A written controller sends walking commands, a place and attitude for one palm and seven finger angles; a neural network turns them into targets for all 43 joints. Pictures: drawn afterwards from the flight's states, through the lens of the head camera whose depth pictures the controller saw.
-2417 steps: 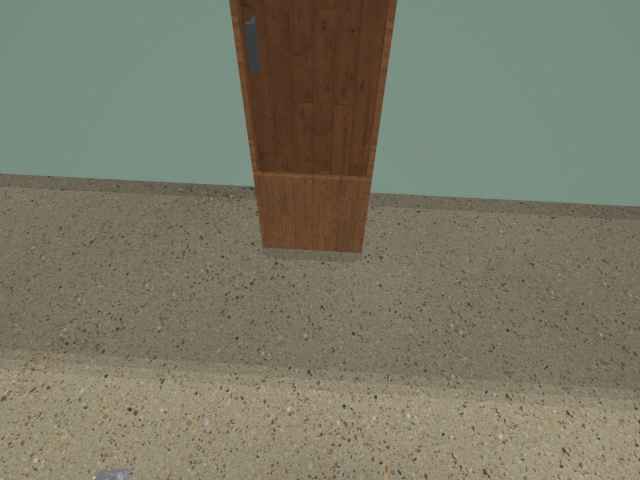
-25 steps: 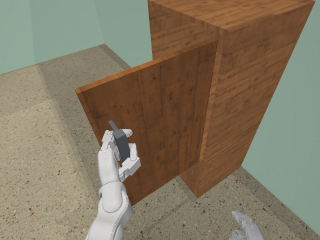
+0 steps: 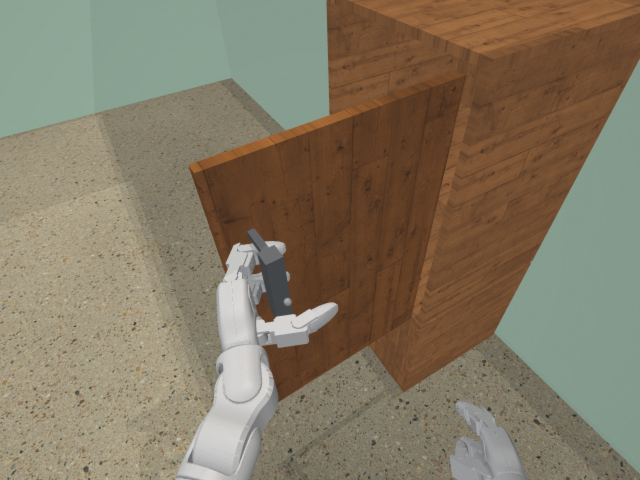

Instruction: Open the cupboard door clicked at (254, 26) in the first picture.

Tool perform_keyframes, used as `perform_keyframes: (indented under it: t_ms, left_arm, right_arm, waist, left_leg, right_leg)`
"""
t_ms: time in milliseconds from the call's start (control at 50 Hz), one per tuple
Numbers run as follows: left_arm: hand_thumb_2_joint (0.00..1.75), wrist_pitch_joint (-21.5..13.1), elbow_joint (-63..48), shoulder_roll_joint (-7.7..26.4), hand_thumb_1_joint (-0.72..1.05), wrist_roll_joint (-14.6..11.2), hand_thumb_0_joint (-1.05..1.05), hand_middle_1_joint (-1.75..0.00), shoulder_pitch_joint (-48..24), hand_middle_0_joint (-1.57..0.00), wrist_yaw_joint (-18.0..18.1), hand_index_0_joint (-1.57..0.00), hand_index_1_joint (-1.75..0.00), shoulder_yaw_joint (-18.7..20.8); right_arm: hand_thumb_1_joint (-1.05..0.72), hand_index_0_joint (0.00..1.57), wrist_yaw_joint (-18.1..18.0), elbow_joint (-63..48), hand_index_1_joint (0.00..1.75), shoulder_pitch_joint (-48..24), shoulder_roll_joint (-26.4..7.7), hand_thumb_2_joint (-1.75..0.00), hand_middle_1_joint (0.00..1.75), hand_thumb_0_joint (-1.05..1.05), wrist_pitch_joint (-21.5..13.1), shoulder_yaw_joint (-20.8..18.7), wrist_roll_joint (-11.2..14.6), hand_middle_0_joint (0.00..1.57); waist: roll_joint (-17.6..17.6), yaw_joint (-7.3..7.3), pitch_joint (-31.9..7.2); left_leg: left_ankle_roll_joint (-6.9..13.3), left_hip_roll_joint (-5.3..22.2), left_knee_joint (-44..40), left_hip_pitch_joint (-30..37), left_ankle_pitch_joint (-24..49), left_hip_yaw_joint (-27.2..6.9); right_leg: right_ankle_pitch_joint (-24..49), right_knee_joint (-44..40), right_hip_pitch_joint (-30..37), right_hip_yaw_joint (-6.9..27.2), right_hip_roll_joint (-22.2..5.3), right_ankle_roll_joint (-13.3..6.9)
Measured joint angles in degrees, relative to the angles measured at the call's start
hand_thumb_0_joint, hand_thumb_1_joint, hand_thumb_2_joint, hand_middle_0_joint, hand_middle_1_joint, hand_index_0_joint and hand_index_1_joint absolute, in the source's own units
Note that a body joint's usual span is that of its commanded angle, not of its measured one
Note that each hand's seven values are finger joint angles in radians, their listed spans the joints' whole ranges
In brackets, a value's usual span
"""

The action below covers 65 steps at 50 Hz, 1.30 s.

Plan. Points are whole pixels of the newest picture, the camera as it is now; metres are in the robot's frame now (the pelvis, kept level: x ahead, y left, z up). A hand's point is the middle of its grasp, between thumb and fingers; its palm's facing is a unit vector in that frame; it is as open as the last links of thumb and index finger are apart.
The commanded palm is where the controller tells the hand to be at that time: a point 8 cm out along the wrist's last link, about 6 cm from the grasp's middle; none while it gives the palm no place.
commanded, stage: open thumb and fingers to let go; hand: left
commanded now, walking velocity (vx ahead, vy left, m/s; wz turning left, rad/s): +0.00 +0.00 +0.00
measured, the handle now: (268, 276) +0.34 +0.09 +0.09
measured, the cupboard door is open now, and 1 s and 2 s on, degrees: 92 93 93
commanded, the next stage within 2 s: slide the hand sideways off the handle in 0.38 s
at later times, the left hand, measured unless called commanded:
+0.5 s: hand (289, 299) +0.30 +0.06 +0.10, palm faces +0.21 -0.98 -0.01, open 15.0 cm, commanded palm +0.26 +0.10 +0.09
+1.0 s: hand (280, 332) +0.26 +0.07 +0.09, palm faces -0.19 -0.98 -0.01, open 16.3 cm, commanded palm +0.24 +0.13 +0.09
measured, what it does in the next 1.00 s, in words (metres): stands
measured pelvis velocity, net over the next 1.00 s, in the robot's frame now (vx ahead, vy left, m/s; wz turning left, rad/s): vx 0.00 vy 0.03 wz -0.04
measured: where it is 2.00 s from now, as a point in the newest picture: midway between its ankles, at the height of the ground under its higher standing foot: outside the picture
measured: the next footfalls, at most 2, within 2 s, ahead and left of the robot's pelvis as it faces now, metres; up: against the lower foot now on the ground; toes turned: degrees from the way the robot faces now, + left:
none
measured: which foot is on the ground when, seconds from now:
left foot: down 0.00-1.00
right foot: down 0.00-1.00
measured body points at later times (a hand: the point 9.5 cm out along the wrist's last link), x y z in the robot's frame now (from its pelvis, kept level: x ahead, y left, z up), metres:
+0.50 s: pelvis +0.00 +0.03 -0.01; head -0.01 +0.02 +0.44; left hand +0.29 +0.11 +0.10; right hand +0.17 -0.18 -0.10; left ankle +0.00 +0.12 -0.73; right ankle +0.02 -0.05 -0.73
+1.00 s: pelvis +0.00 +0.03 -0.01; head -0.01 +0.01 +0.44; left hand +0.27 +0.12 +0.09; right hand +0.18 -0.18 -0.09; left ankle +0.00 +0.12 -0.73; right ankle +0.02 -0.05 -0.73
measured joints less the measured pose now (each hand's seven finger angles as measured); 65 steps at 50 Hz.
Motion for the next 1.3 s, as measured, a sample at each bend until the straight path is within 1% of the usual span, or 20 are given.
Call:
perform_keyframes:
  t_ms: [80, 180, 240, 360, 500, 520, 540, 600, 620, 660, 680, 720, 740, 780, 820, 900, 980, 1040, 1140, 1300]
  left_arm:
    - [0.4, 0.24, 1.57, -0.44, -0.27, 0.42, 0.0, -1.21, -1.81, -0.32, 0.94, -0.33, -1.21, -0.46]
    - [0.34, 0.62, 3.71, -1.28, -0.41, 1.25, -0.01, -1.08, -4.37, -0.29, 2.67, -0.3, -1.09, -0.82]
    - [0.32, 1.02, 4.18, -1.77, -0.45, 1.69, -0.01, -0.97, -4.98, -0.27, 3.25, -0.27, -0.98, -1.25]
    - [0.31, 1.86, 2.54, -1.05, -0.49, 2.37, -0.01, -0.73, -3.5, -0.25, 3.74, -0.25, -0.74, -3.95]
    - [0.3, 2.89, 2.19, -1.0, -0.5, 2.11, -0.01, -0.6, -4.26, -0.35, 4.84, -0.33, -0.63, -4.97]
    - [0.3, 2.73, 2.03, -0.8, -0.5, 2.82, -0.01, -0.58, -4.15, -0.35, 3.78, -0.33, -0.61, -4.8]
    - [0.3, 1.98, 1.8, -0.1, -0.5, 3.23, -0.01, -0.57, -3.84, -0.35, 0.97, -0.31, -0.6, -4.44]
    - [0.3, -1.22, 1.83, 4.96, -0.5, 2.54, -0.01, -0.49, -3.8, -0.3, -10.78, -0.24, -0.52, -3.78]
    - [0.3, -2.05, 2.01, 6.85, -0.5, 1.69, -0.02, -0.46, -4.04, -0.29, -14.69, -0.21, -0.49, -3.63]
    - [0.3, -2.83, 2.59, 9.65, -0.5, -1.22, -0.02, -0.42, -4.81, -0.25, -21.43, -0.17, -0.44, -3.18]
    - [0.3, -2.71, 2.97, 10.31, -0.5, -3.03, -0.02, -0.4, -5.24, -0.24, -23.86, -0.16, -0.42, -2.79]
    - [0.3, -1.88, 3.61, 10.2, -0.5, -6.29, -0.02, -0.37, -5.63, -0.22, -26.77, -0.14, -0.38, -1.82]
    - [0.3, -1.43, 3.69, 9.59, -0.5, -7.53, -0.02, -0.36, -5.49, -0.21, -27.2, -0.14, -0.37, -1.32]
    - [0.3, -0.83, 3.05, 8.17, -0.5, -8.05, -0.02, -0.34, -4.68, -0.18, -26.74, -0.15, -0.35, -0.4]
    - [0.3, -0.64, 1.8, 7.24, -0.5, -7.52, -0.02, -0.33, -3.33, -0.16, -25.72, -0.17, -0.35, -0.14]
    - [0.3, -1.17, -1.6, 6.79, -0.5, -5.25, -0.02, -0.34, 0.57, -0.16, -24.1, -0.18, -0.33, -0.72]
    - [0.3, -1.28, -5.72, 7.63, -0.5, -4.07, -0.02, -0.32, 4.92, -0.15, -23.83, -0.16, -0.32, -0.97]
    - [0.3, -1.01, -8.65, 8.94, -0.5, -4.02, -0.02, -0.31, 8.26, -0.15, -24.44, -0.15, -0.31, -0.6]
    - [0.3, -1.11, -13.34, 11.17, -0.5, -5.46, -0.02, -0.31, 13.43, -0.16, -26.14, -0.16, -0.3, 1.67]
    - [0.3, -2.56, -17.59, 13.05, -0.5, -7.3, -0.02, -0.31, 19.9, -0.18, -30.0, -0.18, -0.31, 5.4]
  right_arm:
    - [-0.91, 0.2, 0.09, 0.15, 0.3, 0.01, 0.33, -0.9, 0.3, 0.01, 0.32, 0.23, 0.04, 0.2]
    - [-0.91, 0.2, 0.47, 0.31, 0.3, 0.4, 0.64, -0.9, 0.3, 0.01, 0.66, 0.32, 0.02, 0.2]
    - [-0.91, 0.2, 0.85, 0.28, 0.3, 0.9, 0.82, -0.9, 0.3, 0.01, 0.99, 0.29, -0.02, 0.2]
    - [-0.91, 0.2, 2.04, -0.19, 0.3, 1.77, 1.06, -0.9, 0.3, 0.01, 1.63, -0.1, 0.12, 0.2]
    - [-0.91, 0.2, 2.72, 0.44, 0.3, 1.13, 0.8, -0.9, 0.3, 0.01, 2.11, -0.2, 0.36, 0.2]
    - [-0.91, 0.2, 2.84, 0.4, 0.3, 0.99, 0.72, -0.9, 0.3, 0.01, 2.09, -0.1, 0.33, 0.2]
    - [-0.91, 0.2, 2.79, 0.02, 0.3, 1.17, 0.61, -0.9, 0.3, 0.01, 1.98, 0.03, 0.48, 0.2]
    - [-0.91, 0.2, 1.78, -1.51, 0.3, 2.46, 0.04, -0.9, 0.3, 0.01, 1.38, 0.44, 1.07, 0.2]
    - [-0.91, 0.2, 1.46, -1.84, 0.3, 2.86, -0.27, -0.9, 0.3, 0.01, 1.02, 0.58, 1.37, 0.2]
    - [-0.91, 0.2, 0.82, -2.23, 0.3, 3.49, -1.0, -0.9, 0.3, 0.01, 0.1, 0.95, 2.12, 0.2]
    - [-0.91, 0.2, 0.54, -2.27, 0.3, 3.62, -1.34, -0.9, 0.3, 0.01, -0.44, 1.13, 2.5, 0.2]
    - [-0.91, 0.2, 0.21, -2.18, 0.3, 3.65, -1.78, -0.9, 0.3, 0.01, -1.59, 1.49, 3.11, 0.2]
    - [-0.91, 0.2, 0.19, -2.2, 0.3, 3.63, -1.85, -0.9, 0.3, 0.01, -2.16, 1.62, 3.31, 0.2]
    - [-0.91, 0.2, 0.41, -2.48, 0.3, 3.76, -1.79, -0.9, 0.3, 0.01, -3.24, 1.66, 3.45, 0.2]
    - [-0.91, 0.2, 0.96, -2.96, 0.3, 3.98, -1.53, -0.9, 0.3, 0.01, -4.0, 1.62, 3.33, 0.2]
    - [-0.91, 0.2, 2.14, -4.16, 0.3, 4.39, -0.87, -0.9, 0.3, 0.01, -4.48, 1.6, 3.04, 0.2]
    - [-0.91, 0.2, 2.63, -5.22, 0.3, 4.71, -0.59, -0.9, 0.3, 0.01, -4.26, 1.63, 2.9, 0.2]
    - [-0.91, 0.2, 2.5, -5.68, 0.3, 4.74, -0.78, -0.9, 0.3, 0.01, -4.01, 1.67, 2.87, 0.21]
    - [-0.91, 0.2, 1.9, -5.9, 0.3, 4.56, -1.14, -0.9, 0.3, 0.01, -4.41, 1.72, 2.9, 0.21]
    - [-0.91, 0.2, 1.2, -6.31, 0.3, 4.38, -1.97, -0.9, 0.3, 0.01, -6.88, 1.4, 2.86, 0.2]
  waist:
    - [-0.39, 0.05, 0.03]
    - [-0.84, 0.02, 0.02]
    - [-1.13, 0.02, -0.33]
    - [-1.07, -0.2, -0.8]
    - [-0.99, 0.02, -0.37]
    - [-1.11, -0.03, -0.03]
    - [-1.28, 0.01, 0.21]
    - [-1.55, 0.65, 0.47]
    - [-1.4, 0.76, 0.47]
    - [-0.91, 0.79, 0.42]
    - [-0.62, 0.75, 0.43]
    - [-0.27, 0.53, 0.35]
    - [-0.25, 0.39, 0.24]
    - [-0.39, 0.27, 0.0]
    - [-0.71, 0.25, -0.3]
    - [-1.27, 0.0, -0.83]
    - [-1.48, -0.12, -0.83]
    - [-1.27, -0.07, -0.67]
    - [-1.14, 0.16, -0.61]
    - [-0.82, 0.22, -1.25]
  left_leg:
    - [0.48, -0.36, 0.31, -0.3, 0.01, 0.19]
    - [1.08, -0.79, 0.99, -0.95, -0.22, 0.53]
    - [1.43, -1.05, 1.3, -1.31, -0.41, 0.94]
    - [1.93, -1.25, 2.35, -1.58, -1.21, 1.79]
    - [2.25, -1.42, 3.79, -2.11, -1.85, 1.86]
    - [2.3, -1.52, 3.84, -2.06, -1.83, 1.82]
    - [2.37, -1.69, 3.86, -2.13, -1.75, 1.74]
    - [2.49, -2.02, 4.08, -2.56, -1.56, 1.61]
    - [2.52, -2.07, 4.23, -2.67, -1.56, 1.54]
    - [2.61, -2.17, 4.55, -2.79, -1.62, 1.36]
    - [2.65, -2.19, 4.65, -2.77, -1.65, 1.31]
    - [2.72, -2.2, 4.61, -2.7, -1.63, 1.42]
    - [2.74, -2.21, 4.52, -2.71, -1.6, 1.54]
    - [2.77, -2.22, 4.37, -2.79, -1.55, 1.86]
    - [2.76, -2.21, 4.19, -2.82, -1.58, 2.25]
    - [2.61, -1.85, 4.05, -2.6, -1.99, 2.96]
    - [2.33, -1.37, 4.04, -2.0, -2.59, 3.31]
    - [2.1, -1.03, 3.94, -1.49, -2.96, 3.33]
    - [1.64, -0.54, 3.58, -0.98, -3.3, 3.0]
    - [0.92, 0.03, 4.11, -1.97, -4.01, 2.04]
  right_leg:
    - [0.06, 0.3, -0.3, 0.17, -0.37, 0.43]
    - [-0.05, 1.01, -0.99, 0.48, -0.83, 0.99]
    - [-0.26, 1.61, -1.57, 0.88, -1.11, 1.32]
    - [-0.89, 2.95, -2.18, 1.7, -1.34, 1.79]
    - [-1.4, 4.14, -2.57, 1.71, -1.55, 2.1]
    - [-1.45, 4.31, -2.54, 1.67, -1.67, 2.12]
    - [-1.51, 4.52, -2.65, 1.59, -1.84, 2.15]
    - [-1.68, 5.2, -3.19, 1.44, -2.21, 2.15]
    - [-1.71, 5.33, -3.25, 1.36, -2.27, 2.16]
    - [-1.75, 5.45, -3.22, 1.17, -2.38, 2.23]
    - [-1.72, 5.41, -3.11, 1.12, -2.4, 2.29]
    - [-1.61, 5.29, -3.04, 1.23, -2.41, 2.42]
    - [-1.55, 5.28, -3.13, 1.36, -2.42, 2.48]
    - [-1.52, 5.38, -3.42, 1.68, -2.43, 2.56]
    - [-1.61, 5.6, -3.77, 2.08, -2.4, 2.56]
    - [-1.94, 5.86, -4.01, 2.81, -1.99, 2.4]
    - [-2.38, 5.91, -3.63, 3.19, -1.46, 2.12]
    - [-2.63, 5.69, -3.12, 3.23, -1.09, 1.91]
    - [-2.92, 5.08, -2.48, 2.95, -0.57, 1.5]
    - [-3.58, 4.96, -3.0, 2.02, -0.01, 0.91]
